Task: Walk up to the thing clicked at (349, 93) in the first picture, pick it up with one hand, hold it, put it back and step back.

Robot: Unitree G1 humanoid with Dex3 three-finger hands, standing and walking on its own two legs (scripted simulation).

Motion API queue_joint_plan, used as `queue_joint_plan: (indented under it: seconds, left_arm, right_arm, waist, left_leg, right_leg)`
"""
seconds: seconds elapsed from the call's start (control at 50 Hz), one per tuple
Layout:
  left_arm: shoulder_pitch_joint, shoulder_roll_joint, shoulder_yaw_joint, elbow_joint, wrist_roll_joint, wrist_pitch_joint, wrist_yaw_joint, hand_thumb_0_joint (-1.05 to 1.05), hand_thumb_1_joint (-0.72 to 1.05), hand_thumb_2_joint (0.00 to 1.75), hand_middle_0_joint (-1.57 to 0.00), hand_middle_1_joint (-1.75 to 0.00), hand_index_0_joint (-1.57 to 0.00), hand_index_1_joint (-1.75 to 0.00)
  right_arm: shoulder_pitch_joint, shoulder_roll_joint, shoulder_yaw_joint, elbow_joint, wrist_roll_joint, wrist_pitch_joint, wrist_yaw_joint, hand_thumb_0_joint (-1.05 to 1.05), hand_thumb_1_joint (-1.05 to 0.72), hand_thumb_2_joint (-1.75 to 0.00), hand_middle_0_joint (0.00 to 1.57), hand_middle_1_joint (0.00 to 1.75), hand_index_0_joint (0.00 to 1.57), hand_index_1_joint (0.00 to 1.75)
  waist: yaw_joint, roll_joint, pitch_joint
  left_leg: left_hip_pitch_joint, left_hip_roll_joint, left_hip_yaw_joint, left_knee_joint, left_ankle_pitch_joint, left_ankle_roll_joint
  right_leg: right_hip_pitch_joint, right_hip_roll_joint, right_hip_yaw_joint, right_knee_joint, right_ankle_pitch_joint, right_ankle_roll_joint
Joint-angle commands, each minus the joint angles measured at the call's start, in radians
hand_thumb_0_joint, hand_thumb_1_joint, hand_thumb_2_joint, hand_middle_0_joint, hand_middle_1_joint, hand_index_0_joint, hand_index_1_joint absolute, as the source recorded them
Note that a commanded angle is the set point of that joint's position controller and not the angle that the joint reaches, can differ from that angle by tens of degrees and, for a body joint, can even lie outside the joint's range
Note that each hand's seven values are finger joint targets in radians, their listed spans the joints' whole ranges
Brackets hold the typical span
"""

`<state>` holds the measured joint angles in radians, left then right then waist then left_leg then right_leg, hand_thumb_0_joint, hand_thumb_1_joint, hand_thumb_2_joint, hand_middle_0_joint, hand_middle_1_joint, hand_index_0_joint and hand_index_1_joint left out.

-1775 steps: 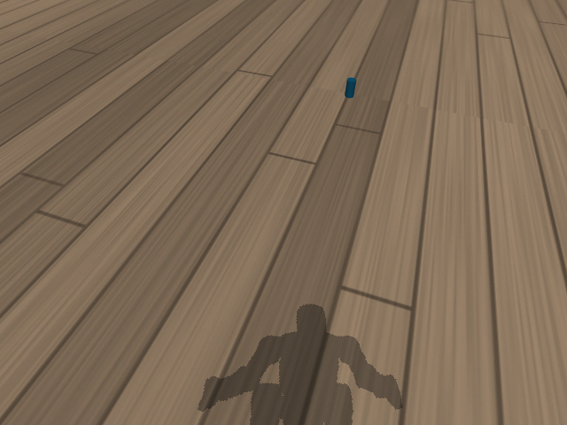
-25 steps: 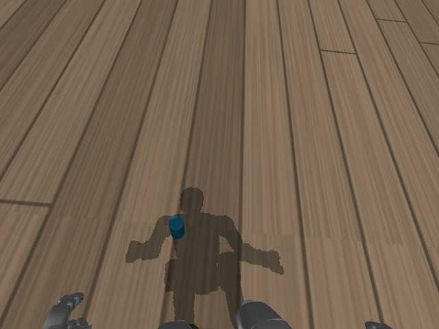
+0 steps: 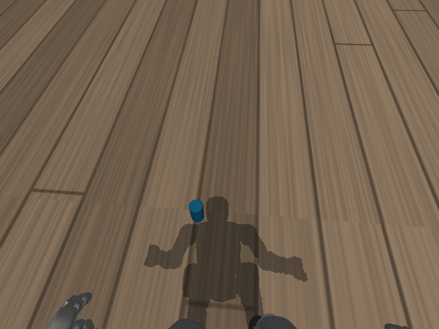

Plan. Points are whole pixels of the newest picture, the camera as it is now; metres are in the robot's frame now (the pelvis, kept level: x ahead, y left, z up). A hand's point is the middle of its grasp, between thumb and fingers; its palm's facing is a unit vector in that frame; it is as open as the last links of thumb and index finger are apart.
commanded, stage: step back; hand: left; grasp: from above
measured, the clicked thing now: (196, 211) +0.64 +0.14 -0.70
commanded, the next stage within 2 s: none
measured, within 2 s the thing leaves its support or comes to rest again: neither
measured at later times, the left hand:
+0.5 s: hand out of the picture -0.07 +0.27 -0.16, palm faces -0.08 -0.91 -0.40, open 7.4 cm
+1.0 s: hand out of the picture -0.19 +0.24 -0.15, palm faces +0.00 -0.94 -0.34, open 7.4 cm
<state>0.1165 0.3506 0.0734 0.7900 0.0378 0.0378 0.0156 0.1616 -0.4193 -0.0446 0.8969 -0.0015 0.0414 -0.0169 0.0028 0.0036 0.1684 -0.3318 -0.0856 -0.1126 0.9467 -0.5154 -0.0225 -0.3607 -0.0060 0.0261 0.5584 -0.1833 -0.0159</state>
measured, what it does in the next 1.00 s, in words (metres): walks backwards: left foot, then right foot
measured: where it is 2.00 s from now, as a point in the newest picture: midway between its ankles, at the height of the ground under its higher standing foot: outside the picture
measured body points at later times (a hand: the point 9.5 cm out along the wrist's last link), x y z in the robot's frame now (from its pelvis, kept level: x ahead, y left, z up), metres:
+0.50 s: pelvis -0.16 +0.00 -0.01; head -0.10 +0.00 +0.43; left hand -0.06 +0.32 -0.13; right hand -0.03 -0.32 -0.11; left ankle -0.05 +0.12 -0.73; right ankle -0.20 -0.14 -0.73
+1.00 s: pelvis -0.33 -0.02 +0.00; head -0.28 +0.01 +0.44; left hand -0.19 +0.29 -0.13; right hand -0.27 -0.33 -0.11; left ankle -0.30 +0.09 -0.73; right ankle -0.30 -0.15 -0.66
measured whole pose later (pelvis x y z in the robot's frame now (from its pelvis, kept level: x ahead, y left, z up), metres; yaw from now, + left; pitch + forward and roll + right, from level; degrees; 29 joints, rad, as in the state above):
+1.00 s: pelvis -0.33 -0.02 +0.00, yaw +1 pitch -3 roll -1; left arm 0.10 0.38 0.08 0.76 0.02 0.10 0.01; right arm 0.22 -0.35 -0.03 0.87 -0.05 0.02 -0.01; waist -0.03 -0.06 0.17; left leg -0.29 -0.02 -0.03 0.64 -0.29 0.04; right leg -0.51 0.09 0.11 1.12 -0.50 -0.01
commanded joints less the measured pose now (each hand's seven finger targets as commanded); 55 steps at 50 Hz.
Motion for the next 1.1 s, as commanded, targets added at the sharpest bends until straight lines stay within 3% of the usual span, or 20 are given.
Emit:
queue_joint_plan:
  seconds: [0.0, 0.04, 0.06, 0.08, 0.1, 0.12, 0.16, 0.2, 0.32, 0.42, 0.48, 0.52, 0.54, 0.62, 0.76, 0.84, 0.88, 0.9, 0.96, 1.08]
  left_arm:
    - [0.03, 0.245, 0.064, -0.082, -0.007, 0.002, 0.01, 0.0, 0.9, 0.9, -0.2, -0.3, -0.2, -0.3]
    - [0.008, 0.245, 0.058, -0.096, -0.021, 0.019, 0.001, 0.0, 0.9, 0.9, -0.2, -0.3, -0.2, -0.3]
    - [0.019, 0.211, 0.049, -0.104, -0.024, 0.023, -0.002, 0.0, 0.9, 0.9, -0.2, -0.3, -0.2, -0.3]
    - [0.014, 0.174, 0.042, -0.114, -0.027, 0.019, -0.001, 0.0, 0.9, 0.9, -0.2, -0.3, -0.2, -0.3]
    - [-0.069, 0.225, 0.067, -0.118, -0.012, 0.018, 0.015, 0.0, 0.9, 0.9, -0.2, -0.3, -0.2, -0.3]
    - [-0.08, 0.248, 0.074, -0.105, -0.005, 0.019, 0.017, 0.0, 0.9, 0.9, -0.2, -0.3, -0.2, -0.3]
    - [0.017, 0.222, 0.075, -0.063, -0.026, 0.022, 0.007, 0.0, 0.9, 0.9, -0.2, -0.3, -0.2, -0.3]
    - [0.101, 0.212, 0.075, -0.039, -0.03, 0.021, -0.001, 0.0, 0.9, 0.9, -0.2, -0.3, -0.2, -0.3]
    - [0.067, 0.199, 0.066, -0.066, -0.016, 0.011, 0.002, 0.0, 0.9, 0.9, -0.2, -0.3, -0.2, -0.3]
    - [0.136, 0.202, 0.069, -0.026, -0.015, 0.005, -0.011, 0.0, 0.9, 0.9, -0.2, -0.3, -0.2, -0.3]
    - [0.252, 0.208, 0.078, 0.035, -0.005, -0.004, -0.019, 0.0, 0.9, 0.9, -0.2, -0.3, -0.2, -0.3]
    - [0.193, 0.344, 0.115, -0.013, 0.011, -0.008, -0.025, 0.0, 0.9, 0.9, -0.2, -0.3, -0.2, -0.3]
    - [0.104, 0.429, 0.123, -0.058, 0.017, -0.003, -0.02, 0.0, 0.9, 0.9, -0.2, -0.3, -0.2, -0.3]
    - [-0.062, 0.25, 0.082, -0.097, 0.009, -0.008, -0.004, 0.0, 0.9, 0.9, -0.2, -0.3, -0.2, -0.3]
    - [0.06, 0.241, 0.081, -0.117, 0.013, 0.005, 0.015, 0.0, 0.9, 0.9, -0.2, -0.3, -0.2, -0.3]
    - [0.009, 0.219, 0.059, -0.14, -0.011, 0.035, 0.003, 0.0, 0.9, 0.9, -0.2, -0.3, -0.2, -0.3]
    - [0.018, 0.196, 0.057, -0.154, -0.02, 0.036, 0.004, 0.0, 0.9, 0.9, -0.2, -0.3, -0.2, -0.3]
    - [-0.031, 0.242, 0.075, -0.146, -0.01, 0.038, 0.013, 0.0, 0.9, 0.9, -0.2, -0.3, -0.2, -0.3]
    - [0.049, 0.23, 0.083, -0.081, -0.023, 0.046, 0.0, 0.0, 0.9, 0.9, -0.2, -0.3, -0.2, -0.3]
    - [0.065, 0.207, 0.07, -0.076, -0.006, 0.016, -0.005, 0.0, 0.9, 0.9, -0.2, -0.3, -0.2, -0.3]
  right_arm:
    - [0.068, -0.126, -0.042, -0.063, -0.008, -0.041, -0.016, 0.0, -0.9, -0.9, 0.2, 0.3, 0.2, 0.3]
    - [0.104, -0.131, -0.058, -0.044, -0.025, -0.044, -0.014, 0.0, -0.9, -0.9, 0.2, 0.3, 0.2, 0.3]
    - [0.099, -0.184, -0.072, -0.051, -0.039, -0.045, -0.014, 0.0, -0.9, -0.9, 0.2, 0.3, 0.2, 0.3]
    - [0.065, -0.293, -0.094, -0.066, -0.05, -0.044, -0.009, 0.0, -0.9, -0.9, 0.2, 0.3, 0.2, 0.3]
    - [0.025, -0.353, -0.103, -0.088, -0.04, -0.041, -0.007, 0.0, -0.9, -0.9, 0.2, 0.3, 0.2, 0.3]
    - [-0.031, -0.327, -0.101, -0.096, -0.041, -0.048, -0.012, 0.0, -0.9, -0.9, 0.2, 0.3, 0.2, 0.3]
    - [-0.12, -0.232, -0.064, -0.118, -0.048, -0.053, -0.014, 0.0, -0.9, -0.9, 0.2, 0.3, 0.2, 0.3]
    - [-0.1, -0.19, -0.059, -0.116, -0.035, -0.057, -0.017, 0.0, -0.9, -0.9, 0.2, 0.3, 0.2, 0.3]
    - [0.028, -0.198, -0.076, -0.118, -0.02, -0.052, -0.026, 0.0, -0.9, -0.9, 0.2, 0.3, 0.2, 0.3]
    - [-0.042, -0.239, -0.086, -0.158, -0.031, -0.036, -0.022, 0.0, -0.9, -0.9, 0.2, 0.3, 0.2, 0.3]
    - [-0.089, -0.225, -0.079, -0.167, -0.014, -0.018, -0.016, 0.0, -0.9, -0.9, 0.2, 0.3, 0.2, 0.3]
    - [-0.062, -0.135, -0.055, -0.191, -0.001, -0.019, -0.019, 0.0, -0.9, -0.9, 0.2, 0.3, 0.2, 0.3]
    - [-0.094, -0.166, -0.073, -0.186, -0.006, -0.017, -0.039, 0.0, -0.9, -0.9, 0.2, 0.3, 0.2, 0.3]
    - [0.021, -0.153, -0.061, -0.11, 0.003, -0.022, -0.024, 0.0, -0.9, -0.9, 0.2, 0.3, 0.2, 0.3]
    - [0.037, -0.129, -0.045, -0.127, -0.017, -0.048, -0.031, 0.0, -0.9, -0.9, 0.2, 0.3, 0.2, 0.3]
    - [0.153, -0.148, -0.07, -0.076, -0.031, -0.054, -0.025, 0.0, -0.9, -0.9, 0.2, 0.3, 0.2, 0.3]
    - [0.058, -0.331, -0.1, -0.117, -0.049, -0.05, -0.021, 0.0, -0.9, -0.9, 0.2, 0.3, 0.2, 0.3]
    - [0.036, -0.37, -0.108, -0.135, -0.045, -0.052, -0.024, 0.0, -0.9, -0.9, 0.2, 0.3, 0.2, 0.3]
    - [-0.085, -0.226, -0.068, -0.153, -0.055, -0.062, -0.033, 0.0, -0.9, -0.9, 0.2, 0.3, 0.2, 0.3]
    - [0.044, -0.186, -0.069, -0.126, -0.031, -0.055, -0.029, 0.0, -0.9, -0.9, 0.2, 0.3, 0.2, 0.3]
  waist:
    - [0.022, -0.21, -0.29]
    - [-0.011, -0.146, -0.261]
    - [-0.008, -0.04, -0.255]
    - [-0.01, 0.217, -0.217]
    - [-0.074, 0.249, -0.166]
    - [-0.053, 0.218, -0.113]
    - [0.026, 0.126, -0.111]
    - [0.056, 0.1, -0.137]
    - [-0.043, 0.145, -0.209]
    - [-0.019, 0.21, -0.256]
    - [0.04, 0.154, -0.273]
    - [0.034, -0.216, -0.195]
    - [0.074, -0.335, -0.144]
    - [-0.03, -0.161, -0.098]
    - [0.047, -0.229, -0.206]
    - [-0.004, -0.1, -0.241]
    - [0.013, 0.211, -0.204]
    - [-0.038, 0.237, -0.171]
    - [0.051, 0.095, -0.14]
    - [-0.022, 0.122, -0.224]
  left_leg:
    - [-0.014, 0.06, 0.076, -0.403, 0.089, 0.011]
    - [0.143, 0.062, 0.084, -0.587, 0.371, 0.031]
    - [0.222, 0.182, -0.074, -0.601, 0.387, 0.068]
    - [0.261, 0.398, -0.362, -0.646, 0.499, 0.159]
    - [0.013, 0.512, -0.441, -0.668, 0.498, 0.311]
    - [-0.082, 0.517, -0.433, -0.678, 0.477, 0.328]
    - [0.014, 0.352, -0.172, -0.604, 0.619, 0.235]
    - [0.126, 0.288, -0.084, -0.558, 0.665, 0.186]
    - [0.364, 0.336, -0.111, -0.491, 0.719, 0.265]
    - [0.222, 0.351, -0.104, -0.46, 0.617, 0.243]
    - [0.052, 0.273, -0.043, -0.394, 0.415, 0.151]
    - [-0.262, 0.015, 0.055, -0.121, 0.018, 0.035]
    - [-0.161, 0.013, 0.017, 0.119, -0.123, 0.013]
    - [-0.131, -0.048, -0.027, 0.26, 0.059, 0.025]
    - [-0.143, 0.052, 0.066, -0.156, -0.022, 0.007]
    - [0.139, 0.08, 0.063, -0.573, 0.377, 0.052]
    - [0.115, 0.453, -0.397, -0.621, 0.497, 0.246]
    - [-0.092, 0.537, -0.497, -0.66, 0.448, 0.339]
    - [-0.023, 0.35, -0.176, -0.581, 0.555, 0.248]
    - [0.304, 0.306, -0.111, -0.503, 0.53, 0.239]
  right_leg:
    - [0.381, -0.194, 0.19, 0.005, 0.414, -0.171]
    - [0.214, -0.136, 0.145, 0.062, 0.263, -0.101]
    - [0.062, -0.076, 0.122, 0.115, 0.08, -0.055]
    - [-0.16, 0.093, 0.044, 0.295, -0.294, -0.01]
    - [-0.082, 0.104, 0.141, 0.48, -0.476, 0.014]
    - [-0.053, 0.084, 0.183, 0.629, -0.435, 0.009]
    - [-0.105, 0.124, 0.211, 0.72, -0.322, -0.001]
    - [-0.159, 0.138, 0.187, 0.732, -0.264, -0.002]
    - [-0.185, 0.089, 0.136, 0.495, -0.31, 0.063]
    - [0.046, 0.009, 0.037, 0.13, -0.287, 0.031]
    - [0.24, 0.016, 0.005, -0.141, -0.055, -0.023]
    - [0.231, -0.247, 0.419, -0.222, -0.13, -0.144]
    - [-0.048, -0.405, 0.546, -0.289, -0.12, -0.288]
    - [-0.026, -0.176, 0.162, -0.17, 0.128, -0.156]
    - [0.321, -0.246, 0.193, -0.051, 0.355, -0.196]
    - [0.139, -0.151, 0.108, 0.122, 0.131, -0.088]
    - [-0.154, 0.073, 0.024, 0.448, -0.408, -0.002]
    - [-0.061, 0.052, 0.142, 0.617, -0.48, 0.007]
    - [-0.11, 0.1, 0.222, 0.801, -0.311, 0.0]
    - [-0.199, 0.074, 0.126, 0.55, -0.299, 0.059]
